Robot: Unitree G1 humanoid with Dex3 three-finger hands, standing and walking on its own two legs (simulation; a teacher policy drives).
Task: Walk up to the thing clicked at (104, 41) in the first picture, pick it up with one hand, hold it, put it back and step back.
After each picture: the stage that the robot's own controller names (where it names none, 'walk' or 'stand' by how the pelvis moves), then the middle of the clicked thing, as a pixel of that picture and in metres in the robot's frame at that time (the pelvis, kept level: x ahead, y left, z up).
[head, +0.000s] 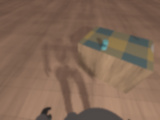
stand; (104, 45) +0.87 -0.14 -0.10
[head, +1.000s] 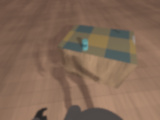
walk; (85, 44) +0.77 +0.12 -0.07
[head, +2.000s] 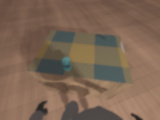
stand; (66, 64) +0.43 +0.22 -0.06
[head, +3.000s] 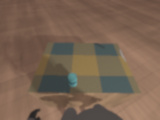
walk; (72, 80) +0.33 +0.14 -0.08
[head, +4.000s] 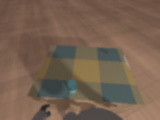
stand; (72, 86) +0.28 +0.14 -0.10
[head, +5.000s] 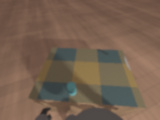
stand; (71, 89) +0.27 +0.15 -0.10
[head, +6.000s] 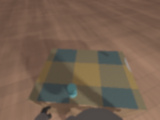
stand; (72, 90) +0.26 +0.14 -0.10
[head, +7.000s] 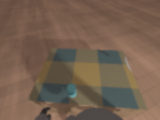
stand; (72, 90) +0.25 +0.14 -0.10
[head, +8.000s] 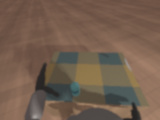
rise first; (75, 89) +0.28 +0.14 -0.10
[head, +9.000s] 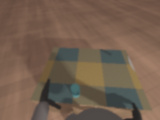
go down; (75, 90) +0.25 +0.12 -0.10
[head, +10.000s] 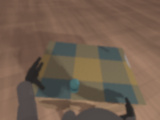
go down; (74, 86) +0.28 +0.11 -0.07
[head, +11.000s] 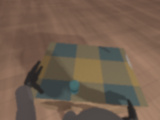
close in; (74, 87) +0.27 +0.11 -0.07
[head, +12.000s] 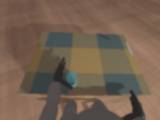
go down; (71, 79) +0.29 +0.12 -0.01
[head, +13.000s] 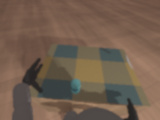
go down; (75, 86) +0.28 +0.11 -0.06
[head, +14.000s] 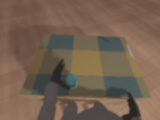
go down; (72, 81) +0.28 +0.12 -0.03
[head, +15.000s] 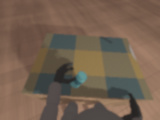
close; (78, 79) +0.30 +0.09 -0.02
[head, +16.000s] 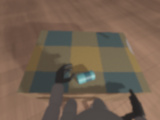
close; (85, 77) +0.33 +0.03 -0.03
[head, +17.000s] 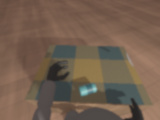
rise first; (87, 89) +0.28 +0.02 -0.07
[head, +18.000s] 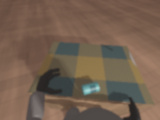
close in; (90, 88) +0.28 +0.01 -0.06
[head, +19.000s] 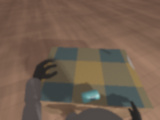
lift; (90, 96) +0.24 +0.00 -0.09
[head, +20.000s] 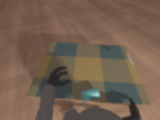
close; (89, 94) +0.24 +0.00 -0.08
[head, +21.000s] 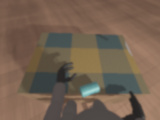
close; (89, 89) +0.25 +0.00 -0.03
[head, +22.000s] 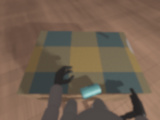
close; (90, 91) +0.24 -0.01 -0.04
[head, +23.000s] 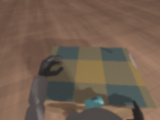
rise first; (93, 103) +0.19 -0.02 -0.08
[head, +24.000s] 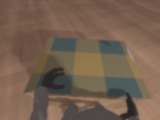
close; (82, 113) +0.16 +0.00 -0.68
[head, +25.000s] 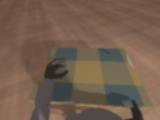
close; out of the picture +0.13 +0.01 -0.71
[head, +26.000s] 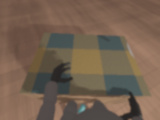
hold; (81, 109) +0.16 +0.00 -0.67
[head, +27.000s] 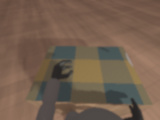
hold; out of the picture +0.13 +0.01 -0.70
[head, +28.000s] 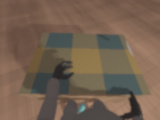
close; (81, 108) +0.16 +0.01 -0.67
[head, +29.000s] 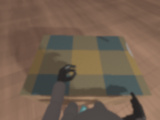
close; (82, 110) +0.16 +0.01 -0.67
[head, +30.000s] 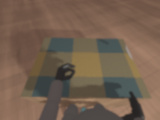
close; (82, 112) +0.15 +0.01 -0.68
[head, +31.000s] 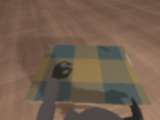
close; (83, 119) +0.13 +0.01 -0.70
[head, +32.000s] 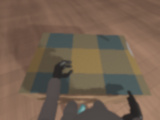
close; (81, 109) +0.16 +0.01 -0.66
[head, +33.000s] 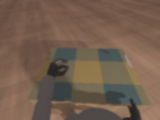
close; out of the picture +0.14 +0.01 -0.71
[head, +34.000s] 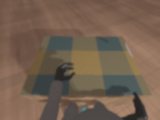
close; (82, 111) +0.16 +0.01 -0.67
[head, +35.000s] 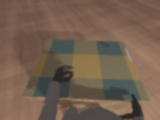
close; (82, 114) +0.14 +0.02 -0.70
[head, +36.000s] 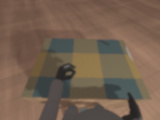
close; (82, 113) +0.14 +0.01 -0.68
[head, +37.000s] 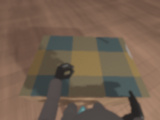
close; (81, 111) +0.15 +0.01 -0.68
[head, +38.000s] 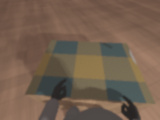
stand; (84, 116) +0.15 +0.01 -0.68
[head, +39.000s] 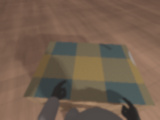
stand; (83, 118) +0.14 +0.01 -0.68
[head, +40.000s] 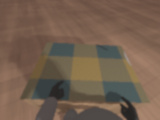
stand; out of the picture +0.14 +0.01 -0.68
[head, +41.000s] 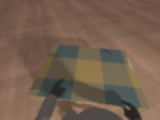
stand; out of the picture +0.13 +0.01 -0.72
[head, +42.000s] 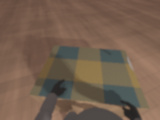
stand; out of the picture +0.14 +0.02 -0.73
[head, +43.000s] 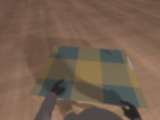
walk; (82, 119) +0.14 +0.03 -0.73
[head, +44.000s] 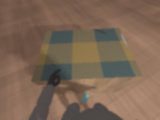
walk; (85, 98) +0.27 +0.02 -0.71
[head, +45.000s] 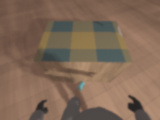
walk; (81, 85) +0.41 +0.10 -0.71
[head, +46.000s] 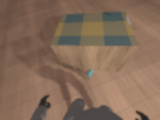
walk; (90, 73) +0.62 +0.05 -0.72
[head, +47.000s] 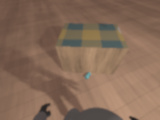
stand; (87, 75) +0.74 +0.03 -0.73
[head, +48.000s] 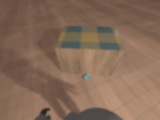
stand; (86, 76) +0.76 +0.04 -0.75
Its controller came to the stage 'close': yes
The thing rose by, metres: 0.01
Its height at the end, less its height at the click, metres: -0.65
